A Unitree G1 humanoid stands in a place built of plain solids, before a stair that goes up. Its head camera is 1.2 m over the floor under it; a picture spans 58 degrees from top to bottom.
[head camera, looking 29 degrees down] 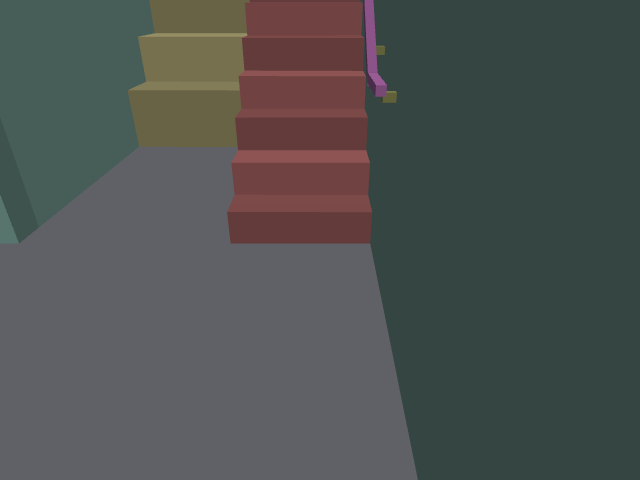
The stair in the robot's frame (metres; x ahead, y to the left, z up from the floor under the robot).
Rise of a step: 0.20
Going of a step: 0.23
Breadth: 0.79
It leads straight ahead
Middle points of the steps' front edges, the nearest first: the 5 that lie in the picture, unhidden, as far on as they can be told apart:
2.12 0.11 0.20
2.36 0.11 0.39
2.59 0.11 0.59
2.82 0.11 0.79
3.05 0.11 0.99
